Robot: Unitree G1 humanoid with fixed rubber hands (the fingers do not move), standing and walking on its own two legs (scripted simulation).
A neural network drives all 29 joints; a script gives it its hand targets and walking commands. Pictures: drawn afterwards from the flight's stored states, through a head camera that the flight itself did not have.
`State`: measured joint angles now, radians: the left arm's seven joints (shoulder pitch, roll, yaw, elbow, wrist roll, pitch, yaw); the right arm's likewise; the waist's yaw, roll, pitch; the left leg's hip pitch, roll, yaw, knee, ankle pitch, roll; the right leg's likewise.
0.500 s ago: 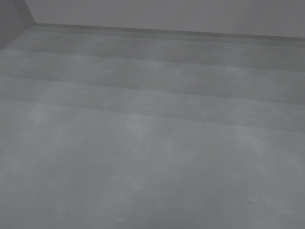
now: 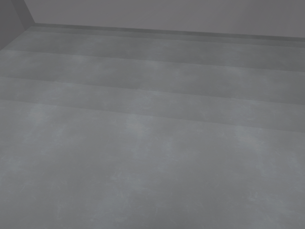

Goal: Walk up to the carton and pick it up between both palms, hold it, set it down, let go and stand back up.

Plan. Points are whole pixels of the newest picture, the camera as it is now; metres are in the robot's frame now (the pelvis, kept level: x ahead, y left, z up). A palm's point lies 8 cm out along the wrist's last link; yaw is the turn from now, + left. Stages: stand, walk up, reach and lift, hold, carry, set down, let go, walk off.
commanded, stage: walk up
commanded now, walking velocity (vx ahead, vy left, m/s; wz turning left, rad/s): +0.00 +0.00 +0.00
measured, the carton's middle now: out of the picture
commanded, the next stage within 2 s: none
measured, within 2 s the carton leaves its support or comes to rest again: neither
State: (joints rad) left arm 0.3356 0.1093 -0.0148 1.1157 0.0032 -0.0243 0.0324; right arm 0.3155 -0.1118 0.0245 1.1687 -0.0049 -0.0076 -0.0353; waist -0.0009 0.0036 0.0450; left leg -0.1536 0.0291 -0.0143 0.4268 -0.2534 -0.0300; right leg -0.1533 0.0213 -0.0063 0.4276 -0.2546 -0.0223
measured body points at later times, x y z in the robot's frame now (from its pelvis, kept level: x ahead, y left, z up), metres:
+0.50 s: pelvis -0.02 -0.09 -0.04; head -0.01 -0.13 +0.41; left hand +0.13 +0.19 -0.13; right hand -0.02 -0.37 -0.20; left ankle -0.01 +0.13 -0.74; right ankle -0.02 -0.26 -0.75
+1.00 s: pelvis -0.01 -0.17 +0.00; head +0.00 -0.15 +0.45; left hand +0.24 +0.00 -0.12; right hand -0.12 -0.45 -0.10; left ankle +0.09 -0.11 -0.74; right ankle -0.10 -0.32 -0.65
